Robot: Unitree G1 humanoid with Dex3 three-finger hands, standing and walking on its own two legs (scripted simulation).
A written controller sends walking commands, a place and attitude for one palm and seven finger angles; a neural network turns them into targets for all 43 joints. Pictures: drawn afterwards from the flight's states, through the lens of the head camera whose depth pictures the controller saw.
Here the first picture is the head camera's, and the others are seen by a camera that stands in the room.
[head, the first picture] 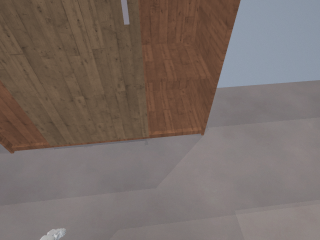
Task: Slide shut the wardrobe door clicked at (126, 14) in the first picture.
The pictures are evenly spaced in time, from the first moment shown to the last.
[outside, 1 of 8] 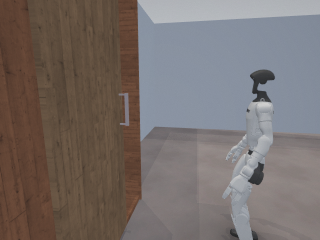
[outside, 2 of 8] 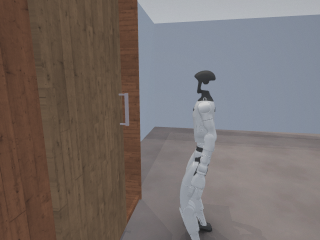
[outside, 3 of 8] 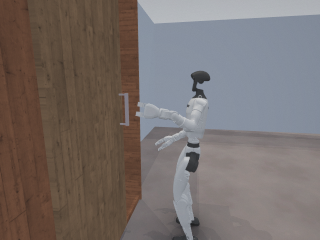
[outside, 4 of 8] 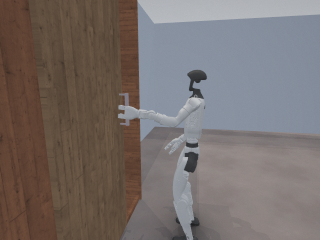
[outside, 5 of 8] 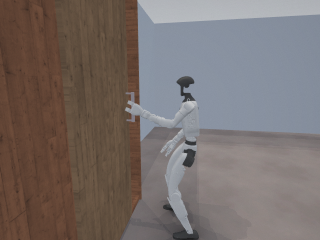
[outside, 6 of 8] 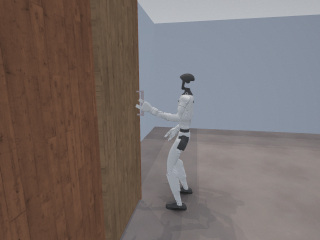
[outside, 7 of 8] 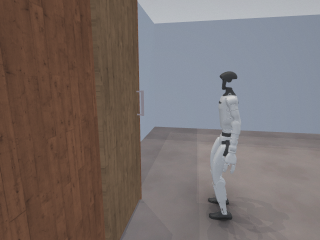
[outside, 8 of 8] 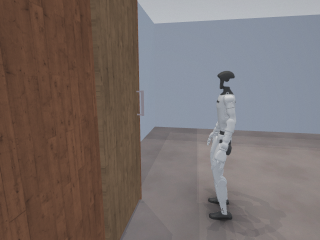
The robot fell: no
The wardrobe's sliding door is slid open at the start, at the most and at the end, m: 0.42 0.42 0.01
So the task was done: yes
